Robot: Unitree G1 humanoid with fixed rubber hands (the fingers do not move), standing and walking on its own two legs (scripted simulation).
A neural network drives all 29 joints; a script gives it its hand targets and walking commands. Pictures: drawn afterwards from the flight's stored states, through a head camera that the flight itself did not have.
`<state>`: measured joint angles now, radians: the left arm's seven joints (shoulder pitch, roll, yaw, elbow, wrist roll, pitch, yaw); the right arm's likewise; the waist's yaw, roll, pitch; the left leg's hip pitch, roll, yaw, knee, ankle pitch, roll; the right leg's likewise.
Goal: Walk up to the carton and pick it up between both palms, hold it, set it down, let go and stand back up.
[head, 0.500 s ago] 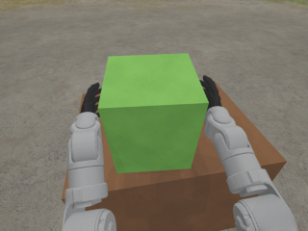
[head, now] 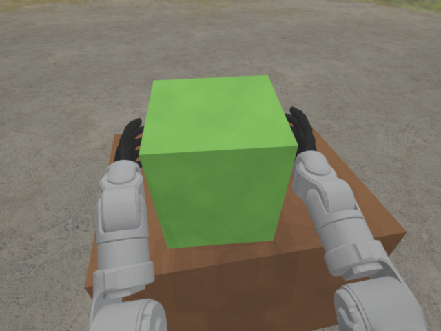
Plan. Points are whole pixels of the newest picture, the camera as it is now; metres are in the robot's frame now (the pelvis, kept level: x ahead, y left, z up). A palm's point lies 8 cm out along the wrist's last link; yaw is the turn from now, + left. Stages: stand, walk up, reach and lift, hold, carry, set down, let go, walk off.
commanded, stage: hold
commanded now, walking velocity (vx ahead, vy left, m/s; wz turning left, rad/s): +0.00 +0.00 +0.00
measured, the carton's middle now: (216, 164) +0.39 +0.01 +0.16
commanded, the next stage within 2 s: none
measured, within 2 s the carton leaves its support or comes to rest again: neither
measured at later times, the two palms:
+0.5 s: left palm (128, 162) +0.35 +0.16 +0.20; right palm (303, 152) +0.36 -0.14 +0.20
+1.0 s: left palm (124, 166) +0.35 +0.16 +0.20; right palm (299, 155) +0.36 -0.14 +0.20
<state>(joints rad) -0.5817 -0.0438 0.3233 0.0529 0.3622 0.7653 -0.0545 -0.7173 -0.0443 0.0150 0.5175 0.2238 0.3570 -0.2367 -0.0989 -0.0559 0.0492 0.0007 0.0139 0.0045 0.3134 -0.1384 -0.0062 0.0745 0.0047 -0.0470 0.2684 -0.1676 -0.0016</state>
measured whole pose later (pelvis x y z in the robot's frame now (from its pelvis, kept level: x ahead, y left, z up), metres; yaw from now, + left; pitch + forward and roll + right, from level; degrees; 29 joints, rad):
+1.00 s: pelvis -0.01 +0.00 +0.00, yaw +0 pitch -10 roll -1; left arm -0.59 -0.03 0.32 0.06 0.34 0.76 -0.05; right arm -0.71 -0.03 -0.01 0.51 0.20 0.34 -0.23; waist -0.09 -0.05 0.05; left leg -0.02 0.01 0.00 0.32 -0.13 -0.01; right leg 0.05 0.00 -0.05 0.28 -0.17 0.00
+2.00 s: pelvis +0.00 +0.00 +0.00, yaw +0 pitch -10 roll +0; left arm -0.58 -0.04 0.32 0.06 0.35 0.76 -0.05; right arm -0.71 -0.04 0.00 0.51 0.21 0.35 -0.24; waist -0.09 -0.04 0.05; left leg -0.01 0.01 0.00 0.32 -0.13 -0.01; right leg 0.06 0.00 -0.05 0.28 -0.17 0.00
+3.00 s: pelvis +0.01 +0.00 +0.00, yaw +0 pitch -10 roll +0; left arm -0.60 -0.07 0.38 0.28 0.40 0.45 -0.09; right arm -0.66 0.07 -0.19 0.68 -0.06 -0.01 -0.16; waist -0.03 -0.07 0.11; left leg 0.03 0.00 0.00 0.28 -0.14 0.00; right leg 0.10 -0.01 -0.05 0.25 -0.18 0.00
